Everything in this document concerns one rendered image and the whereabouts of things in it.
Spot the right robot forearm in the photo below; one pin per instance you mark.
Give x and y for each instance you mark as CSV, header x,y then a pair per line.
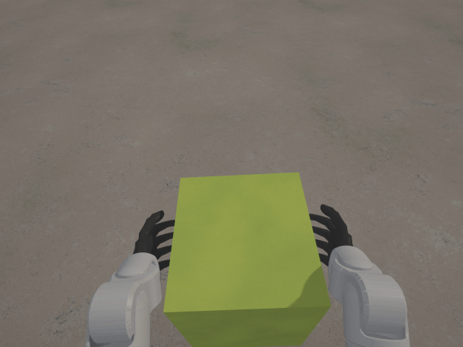
x,y
374,306

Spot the robot left hand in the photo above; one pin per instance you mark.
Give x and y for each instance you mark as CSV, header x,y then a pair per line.
x,y
148,239

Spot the carton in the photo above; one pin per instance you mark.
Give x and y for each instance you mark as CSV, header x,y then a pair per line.
x,y
244,268

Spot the left robot forearm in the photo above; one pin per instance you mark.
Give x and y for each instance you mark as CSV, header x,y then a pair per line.
x,y
119,311

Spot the robot right hand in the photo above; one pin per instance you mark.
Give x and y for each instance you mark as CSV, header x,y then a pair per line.
x,y
337,233

